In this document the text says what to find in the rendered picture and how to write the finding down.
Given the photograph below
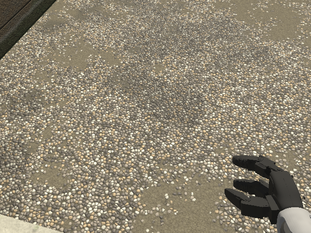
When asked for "right robot hand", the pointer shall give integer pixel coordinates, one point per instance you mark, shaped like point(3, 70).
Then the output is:
point(270, 198)

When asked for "right robot forearm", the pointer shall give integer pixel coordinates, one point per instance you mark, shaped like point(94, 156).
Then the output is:
point(294, 220)

